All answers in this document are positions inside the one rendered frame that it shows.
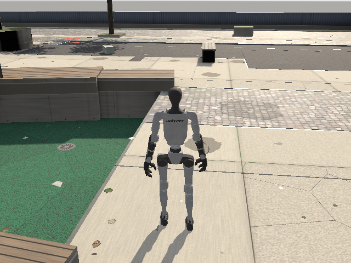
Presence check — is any right robot forearm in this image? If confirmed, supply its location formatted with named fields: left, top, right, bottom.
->
left=195, top=134, right=206, bottom=159

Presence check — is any left robot hand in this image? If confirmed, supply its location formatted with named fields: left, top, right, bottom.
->
left=144, top=161, right=156, bottom=177

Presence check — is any right robot upper arm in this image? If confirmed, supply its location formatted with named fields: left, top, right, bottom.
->
left=187, top=111, right=201, bottom=141

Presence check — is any right robot hand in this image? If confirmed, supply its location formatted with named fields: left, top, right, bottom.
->
left=195, top=158, right=207, bottom=172

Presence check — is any robot left shin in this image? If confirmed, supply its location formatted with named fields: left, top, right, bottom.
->
left=160, top=180, right=168, bottom=218

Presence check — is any left robot forearm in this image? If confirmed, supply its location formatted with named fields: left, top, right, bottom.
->
left=145, top=135, right=156, bottom=163

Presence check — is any right robot thigh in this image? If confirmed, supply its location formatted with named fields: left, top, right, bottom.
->
left=183, top=153, right=194, bottom=194

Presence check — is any left robot upper arm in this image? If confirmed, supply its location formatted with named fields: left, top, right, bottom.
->
left=151, top=111, right=164, bottom=142

